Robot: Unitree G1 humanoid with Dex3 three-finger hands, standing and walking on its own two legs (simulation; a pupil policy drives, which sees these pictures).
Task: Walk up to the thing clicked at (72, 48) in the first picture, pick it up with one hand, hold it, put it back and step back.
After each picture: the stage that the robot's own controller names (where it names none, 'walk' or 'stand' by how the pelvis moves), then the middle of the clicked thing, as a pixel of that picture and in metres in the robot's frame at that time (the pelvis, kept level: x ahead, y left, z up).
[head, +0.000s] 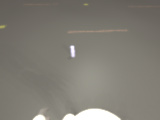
stand; (72, 51) +1.31 +0.32 -0.65
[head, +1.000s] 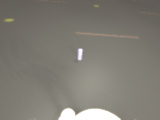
walk; (80, 54) +1.21 +0.11 -0.63
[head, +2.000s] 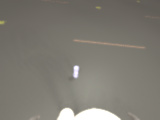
walk; (75, 72) +0.77 +0.13 -0.64
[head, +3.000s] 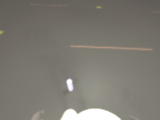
walk; (70, 85) +0.54 +0.23 -0.64
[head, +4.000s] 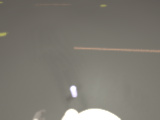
stand; (73, 91) +0.43 +0.18 -0.63
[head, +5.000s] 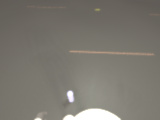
stand; (70, 96) +0.39 +0.19 -0.66
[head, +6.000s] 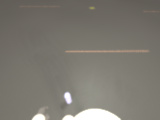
stand; (68, 98) +0.36 +0.22 -0.65
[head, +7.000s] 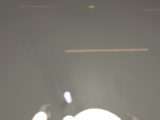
stand; (68, 97) +0.36 +0.23 -0.66
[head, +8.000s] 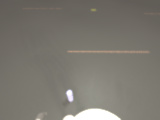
stand; (70, 96) +0.40 +0.20 -0.66
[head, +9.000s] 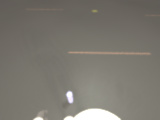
stand; (70, 97) +0.39 +0.20 -0.66
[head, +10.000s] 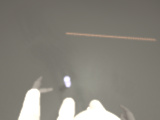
go down; (67, 82) +0.43 +0.18 -0.57
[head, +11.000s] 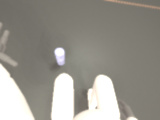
go down; (60, 57) +0.49 +0.21 -0.26
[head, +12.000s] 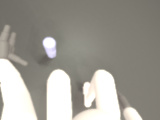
close in; (50, 49) +0.48 +0.23 -0.21
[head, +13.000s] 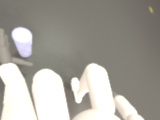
close; (24, 45) +0.47 +0.27 -0.16
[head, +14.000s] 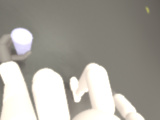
lift; (23, 46) +0.45 +0.27 -0.16
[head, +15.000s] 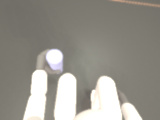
lift; (56, 64) +0.35 +0.22 -0.03
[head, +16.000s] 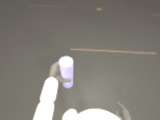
hold; (67, 74) +0.31 +0.14 +0.07
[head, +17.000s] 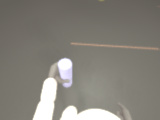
hold; (66, 75) +0.31 +0.15 +0.03
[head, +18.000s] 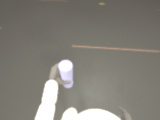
hold; (67, 76) +0.31 +0.14 +0.04
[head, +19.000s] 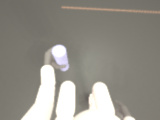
crouch; (62, 60) +0.41 +0.17 -0.04
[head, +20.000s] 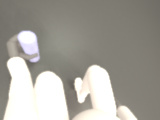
lower; (31, 49) +0.45 +0.24 -0.17
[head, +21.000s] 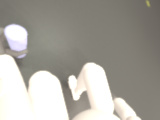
lower; (18, 45) +0.46 +0.27 -0.17
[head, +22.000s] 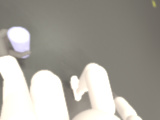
lower; (21, 46) +0.45 +0.27 -0.17
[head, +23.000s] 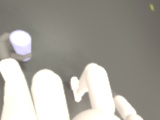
lower; (23, 49) +0.44 +0.27 -0.17
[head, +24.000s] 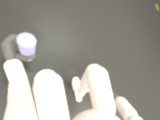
rest; (27, 50) +0.43 +0.26 -0.17
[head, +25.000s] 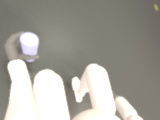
open; (30, 50) +0.44 +0.25 -0.17
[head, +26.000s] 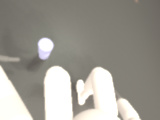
stand; (44, 51) +0.43 +0.24 -0.19
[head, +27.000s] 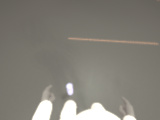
stand; (69, 89) +0.38 +0.16 -0.55
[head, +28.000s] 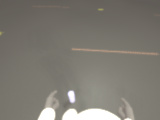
stand; (71, 97) +0.39 +0.16 -0.60
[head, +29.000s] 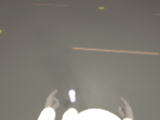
stand; (72, 96) +0.39 +0.15 -0.60
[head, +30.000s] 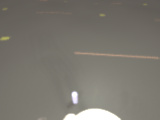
stand; (74, 98) +0.42 +0.15 -0.65
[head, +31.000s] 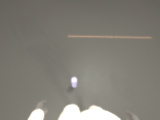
walk; (74, 82) +0.46 +0.13 -0.63
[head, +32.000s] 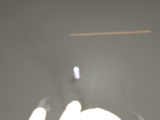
walk; (76, 73) +0.64 +0.18 -0.64
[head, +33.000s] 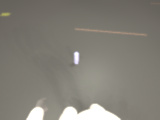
walk; (76, 58) +0.96 +0.17 -0.63
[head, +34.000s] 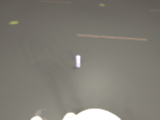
stand; (78, 61) +1.01 +0.17 -0.65
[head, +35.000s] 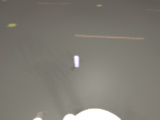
stand; (76, 61) +1.03 +0.20 -0.66
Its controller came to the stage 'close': yes
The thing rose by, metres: 0.67
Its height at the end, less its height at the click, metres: +0.00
